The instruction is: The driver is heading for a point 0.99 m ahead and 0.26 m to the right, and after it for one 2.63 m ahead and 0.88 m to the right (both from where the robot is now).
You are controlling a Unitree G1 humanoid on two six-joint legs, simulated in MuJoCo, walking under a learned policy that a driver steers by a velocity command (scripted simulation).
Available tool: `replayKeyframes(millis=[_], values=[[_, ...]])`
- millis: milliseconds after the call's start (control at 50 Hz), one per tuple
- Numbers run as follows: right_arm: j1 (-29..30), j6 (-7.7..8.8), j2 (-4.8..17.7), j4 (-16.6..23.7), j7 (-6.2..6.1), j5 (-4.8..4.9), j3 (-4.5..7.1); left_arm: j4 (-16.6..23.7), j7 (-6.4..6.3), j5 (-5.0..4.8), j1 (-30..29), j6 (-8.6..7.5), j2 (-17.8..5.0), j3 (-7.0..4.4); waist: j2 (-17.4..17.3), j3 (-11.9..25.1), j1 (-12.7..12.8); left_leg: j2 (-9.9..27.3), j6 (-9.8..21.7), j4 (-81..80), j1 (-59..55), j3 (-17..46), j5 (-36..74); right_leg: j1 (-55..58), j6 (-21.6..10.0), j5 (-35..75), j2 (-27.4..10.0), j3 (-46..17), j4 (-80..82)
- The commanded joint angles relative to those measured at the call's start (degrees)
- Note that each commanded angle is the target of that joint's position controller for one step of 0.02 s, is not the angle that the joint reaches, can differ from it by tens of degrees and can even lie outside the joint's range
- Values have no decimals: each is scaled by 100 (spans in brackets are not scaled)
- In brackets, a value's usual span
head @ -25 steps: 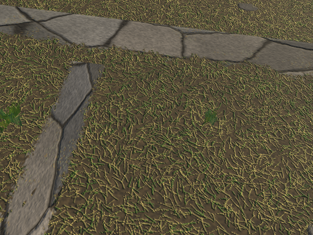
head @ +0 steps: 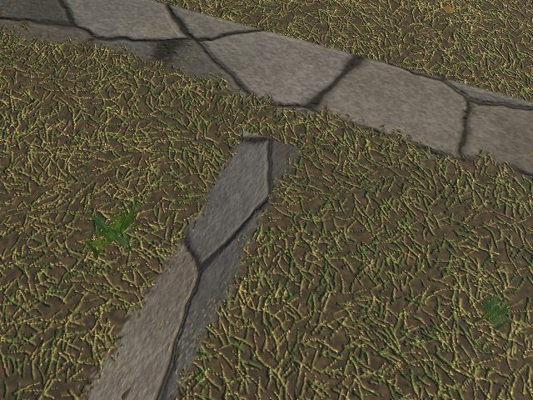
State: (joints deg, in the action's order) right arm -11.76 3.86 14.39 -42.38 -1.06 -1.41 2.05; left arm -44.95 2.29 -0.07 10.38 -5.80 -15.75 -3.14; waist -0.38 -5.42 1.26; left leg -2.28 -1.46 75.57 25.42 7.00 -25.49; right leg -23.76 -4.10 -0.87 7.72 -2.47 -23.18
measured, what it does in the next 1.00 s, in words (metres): steps on the spot, turning right: left foot, then right foot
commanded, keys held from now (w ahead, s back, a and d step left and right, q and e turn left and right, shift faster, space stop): e+shift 0.60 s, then q+shift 0.32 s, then w+q+shift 0.06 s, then q+shift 0.02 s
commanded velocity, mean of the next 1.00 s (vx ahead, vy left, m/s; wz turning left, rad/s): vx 0.07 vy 0.00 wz -0.43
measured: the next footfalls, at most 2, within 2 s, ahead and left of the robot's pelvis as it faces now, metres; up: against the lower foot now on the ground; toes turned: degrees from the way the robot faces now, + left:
left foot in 0.28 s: +0.22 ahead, +0.12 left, +0.00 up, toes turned -24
right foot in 0.76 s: +0.05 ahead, -0.09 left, +0.00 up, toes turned -36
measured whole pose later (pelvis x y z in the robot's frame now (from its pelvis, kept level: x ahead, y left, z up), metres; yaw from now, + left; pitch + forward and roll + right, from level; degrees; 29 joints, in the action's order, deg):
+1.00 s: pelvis +0.08 +0.01 +0.02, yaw -26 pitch +2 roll +0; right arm -18.3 -3.2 18.0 -42.9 -1.1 1.4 5.5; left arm -37.1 -2.1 0.6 7.2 -0.4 -11.9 -2.0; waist -1.9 0.4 -2.4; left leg 3.2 -5.4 66.6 33.3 -1.2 -18.7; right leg -10.9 -1.5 -14.8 -2.5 9.4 -23.5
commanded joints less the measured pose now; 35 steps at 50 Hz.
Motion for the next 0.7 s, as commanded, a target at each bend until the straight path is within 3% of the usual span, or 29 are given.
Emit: replayKeyframes(millis=[20,60,120,180,220,260,280,300,320,340,360,380,400,460,520,620,680,700], values=[[-510,60,354,543,-125,-32,86,498,-85,14,-124,-35,-756,-181,94,1246,-416,221,-97,-1053,475,53,-5,1237,-1270,3077,-1472,-1936,513],[-282,-1,269,680,-192,17,35,547,-178,22,-58,91,-947,-245,236,1354,-438,61,-208,-1854,179,-99,47,741,-1300,3274,-1441,-1934,491],[20,-154,429,767,-217,66,65,679,-326,-122,35,355,-1138,-337,383,1592,-415,-170,-287,-2466,-217,-35,988,351,-1004,1708,-1269,-2125,495],[539,-221,462,939,-180,123,73,814,-452,-191,90,588,-1031,-343,675,1278,-244,-313,-306,-3260,-405,51,1324,69,-676,-495,-1020,-2447,594],[635,-166,541,985,-133,188,123,895,-502,-158,177,692,-956,-359,956,1110,-185,-330,-283,-4009,-609,143,1316,214,-519,-1150,-980,-2778,531],[316,-68,660,880,-85,250,223,1019,-519,-176,115,754,-834,-356,1090,1013,-351,-120,-137,-5255,-1265,100,1791,227,-279,-1317,-839,-2940,160],[166,-52,858,850,-92,203,295,1017,-502,-188,391,780,-532,-276,667,1242,-270,628,171,-5737,-1983,476,1859,-59,-45,-2448,-508,-2621,-608],[366,-116,1193,1014,-135,6,344,1022,-501,-158,830,794,-155,-183,-667,1447,59,2009,863,-5778,-2588,1875,2208,-897,220,-3568,250,-1521,-2093],[508,-131,1091,1045,-79,-280,331,1232,-446,-114,874,698,-608,-301,-1514,1349,249,2664,1437,-6118,-1979,2901,2215,-1487,401,-3565,26,-1143,-3312],[813,-107,805,1146,-78,-202,294,1142,-414,-112,874,686,-1105,-424,-1237,1089,305,2534,1530,-6146,-1690,2476,2051,-1539,611,-3043,-397,-829,-4008],[1009,-114,536,1184,-99,-91,233,986,-415,-120,915,750,-1246,-488,-777,936,264,2020,1326,-6018,-1489,1633,1755,-1483,737,-2552,-529,-694,-4343],[1105,-142,502,1211,-123,-4,210,882,-432,-87,999,831,-1121,-482,-555,911,271,1656,1157,-5929,-1410,1117,1795,-1461,825,-2229,-545,-576,-4807],[1129,-166,527,1197,-146,44,198,895,-412,-77,1044,884,-981,-449,-521,809,251,1547,1155,-5918,-1282,737,2107,-1519,920,-2039,-605,-439,-5219],[742,-221,626,1058,-203,-25,210,1212,-363,-142,494,889,-685,-319,-631,733,-55,1450,1312,-5972,-1521,29,2590,-1754,1115,-1632,-922,-15,-4962],[340,-306,848,889,-234,-41,305,1486,-287,-135,39,872,-601,-260,-719,897,-322,1764,1520,-5967,-2134,-102,2751,-1867,1217,-1663,-1179,40,-4325],[356,-319,1167,755,-127,37,449,1616,-175,-75,-178,889,-440,-180,-748,1046,-370,1956,1531,-5859,-1872,-629,2841,-843,974,-1919,-1254,325,-3085],[210,-296,1217,589,0,202,438,1568,-183,-51,-77,885,-364,-146,-870,1223,-295,1995,1571,-5561,-1863,-521,3469,-15,665,-2311,-863,471,-2010],[276,-289,1180,543,25,281,403,1465,-179,-42,112,877,-324,-138,-886,1261,-161,1967,1495,-5362,-1835,-495,3602,375,504,-2001,-805,444,-1268]])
